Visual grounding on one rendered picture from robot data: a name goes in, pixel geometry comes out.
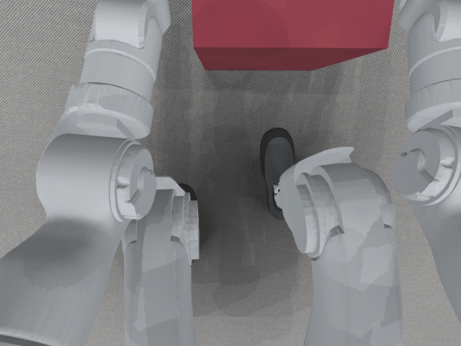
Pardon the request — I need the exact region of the robot right shin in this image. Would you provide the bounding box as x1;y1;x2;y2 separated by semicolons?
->
274;146;396;231

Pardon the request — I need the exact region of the left robot forearm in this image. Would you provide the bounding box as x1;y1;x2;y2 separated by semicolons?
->
36;0;171;199

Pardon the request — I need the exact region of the right robot thigh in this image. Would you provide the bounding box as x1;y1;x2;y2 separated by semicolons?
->
287;162;404;346

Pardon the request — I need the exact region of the carton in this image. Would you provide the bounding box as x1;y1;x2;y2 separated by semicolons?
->
192;0;395;71

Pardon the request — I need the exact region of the right robot forearm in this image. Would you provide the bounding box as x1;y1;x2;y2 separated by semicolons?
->
398;0;461;133

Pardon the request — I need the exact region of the robot right upper arm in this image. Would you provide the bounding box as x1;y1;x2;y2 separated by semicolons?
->
390;125;461;324

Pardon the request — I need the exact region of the robot left upper arm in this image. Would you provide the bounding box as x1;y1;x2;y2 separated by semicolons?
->
0;133;157;346

